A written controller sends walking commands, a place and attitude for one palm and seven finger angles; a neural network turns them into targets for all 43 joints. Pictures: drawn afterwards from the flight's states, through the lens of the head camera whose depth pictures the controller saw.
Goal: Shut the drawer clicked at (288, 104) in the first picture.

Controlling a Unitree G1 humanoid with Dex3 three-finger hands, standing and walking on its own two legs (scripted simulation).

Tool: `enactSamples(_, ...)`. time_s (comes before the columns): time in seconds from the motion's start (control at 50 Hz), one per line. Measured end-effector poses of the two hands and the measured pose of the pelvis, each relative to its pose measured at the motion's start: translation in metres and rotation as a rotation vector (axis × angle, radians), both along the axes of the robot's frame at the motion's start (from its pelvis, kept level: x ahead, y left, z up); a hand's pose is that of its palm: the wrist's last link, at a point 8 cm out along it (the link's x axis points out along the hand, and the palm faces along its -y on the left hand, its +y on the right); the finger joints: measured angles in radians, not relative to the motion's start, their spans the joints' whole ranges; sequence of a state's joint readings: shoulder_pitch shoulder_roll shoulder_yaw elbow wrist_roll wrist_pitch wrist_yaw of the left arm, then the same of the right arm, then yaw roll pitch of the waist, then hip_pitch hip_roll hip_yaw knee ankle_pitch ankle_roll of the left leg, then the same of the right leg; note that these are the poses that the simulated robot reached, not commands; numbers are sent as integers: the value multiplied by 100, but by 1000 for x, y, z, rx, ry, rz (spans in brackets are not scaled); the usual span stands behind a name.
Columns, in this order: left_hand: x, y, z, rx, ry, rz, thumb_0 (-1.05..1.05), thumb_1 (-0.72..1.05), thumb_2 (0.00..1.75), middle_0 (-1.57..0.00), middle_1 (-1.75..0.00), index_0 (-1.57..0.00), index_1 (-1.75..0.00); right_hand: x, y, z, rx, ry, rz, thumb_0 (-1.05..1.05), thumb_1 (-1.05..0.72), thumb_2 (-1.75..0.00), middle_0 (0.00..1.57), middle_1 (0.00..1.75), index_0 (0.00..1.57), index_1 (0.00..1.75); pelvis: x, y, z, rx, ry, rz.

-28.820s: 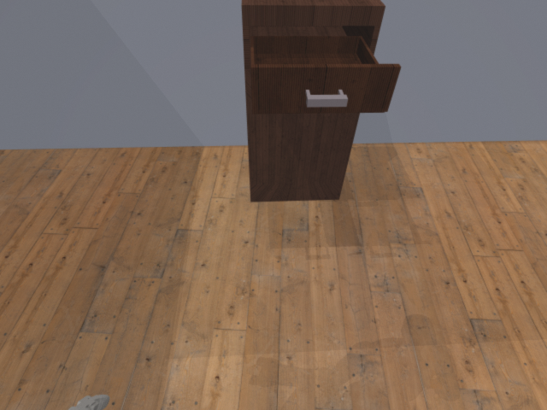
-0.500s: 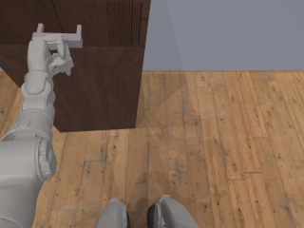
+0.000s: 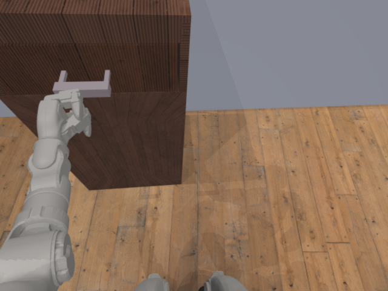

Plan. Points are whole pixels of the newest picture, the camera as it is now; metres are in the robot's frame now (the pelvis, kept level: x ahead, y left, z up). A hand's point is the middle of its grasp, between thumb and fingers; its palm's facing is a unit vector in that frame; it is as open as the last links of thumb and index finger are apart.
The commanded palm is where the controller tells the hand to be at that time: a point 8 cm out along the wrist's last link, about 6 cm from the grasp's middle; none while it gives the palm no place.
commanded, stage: draw the hand back to the body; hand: left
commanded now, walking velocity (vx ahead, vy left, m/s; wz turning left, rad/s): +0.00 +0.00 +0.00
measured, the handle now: (84, 82) +0.55 +0.23 +0.06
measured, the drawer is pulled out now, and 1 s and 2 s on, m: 0.00 0.00 0.00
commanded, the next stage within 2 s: step back with the hand held close in 1.32 s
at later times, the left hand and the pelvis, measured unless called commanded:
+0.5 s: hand (45, 166) +0.31 +0.21 +0.14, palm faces +0.08 -0.99 -0.11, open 3.3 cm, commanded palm +0.27 +0.26 +0.14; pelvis +0.00 +0.01 +0.03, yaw +2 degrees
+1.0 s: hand out of the picture +0.21 +0.23 +0.19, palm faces +0.34 -0.87 -0.35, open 3.3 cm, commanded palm +0.16 +0.27 +0.21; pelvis +0.00 +0.00 +0.06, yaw +1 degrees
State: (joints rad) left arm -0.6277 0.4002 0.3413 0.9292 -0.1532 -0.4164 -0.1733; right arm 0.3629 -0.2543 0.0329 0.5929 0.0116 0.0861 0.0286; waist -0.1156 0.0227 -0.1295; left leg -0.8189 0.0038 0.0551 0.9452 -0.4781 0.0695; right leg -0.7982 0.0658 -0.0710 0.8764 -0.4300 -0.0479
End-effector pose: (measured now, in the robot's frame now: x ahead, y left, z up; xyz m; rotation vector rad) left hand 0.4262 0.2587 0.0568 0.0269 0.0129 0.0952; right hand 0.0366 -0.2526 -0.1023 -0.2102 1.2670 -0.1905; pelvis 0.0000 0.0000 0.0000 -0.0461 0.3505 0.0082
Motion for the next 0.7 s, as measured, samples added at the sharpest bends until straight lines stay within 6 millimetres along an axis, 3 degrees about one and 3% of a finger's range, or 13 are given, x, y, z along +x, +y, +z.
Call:
enactSamples(0.18,-53,0,30,-8,-36,-37,2,90,90,-140,-160,-140,-160,55,8,18,30,-170,24,1,-91,-89,20,30,20,30,16,4,17,6,-69,-2)
enactSamples(0.28,-83,11,36,-5,-7,0,2,90,90,-140,-160,-140,-160,87,13,31,25,-290,70,1,-91,-89,20,30,20,30,13,5,22,9,-117,15)
enactSamples(0.38,-115,9,63,17,-73,-28,2,90,90,-140,-160,-140,-160,110,20,44,27,-401,117,1,-91,-89,20,30,20,30,7,7,27,11,-163,28)
enactSamples(0.46,-135,7,78,17,-83,-48,2,90,90,-141,-160,-140,-160,120,28,51,43,-468,146,1,-91,-89,20,30,20,30,0,7,30,16,-202,38)
enactSamples(0.7,-200,9,107,233,-20,155,2,90,90,-141,-160,-140,-160,127,40,74,59,-533,163,1,-91,-89,20,30,20,30,-7,3,49,32,-342,22)
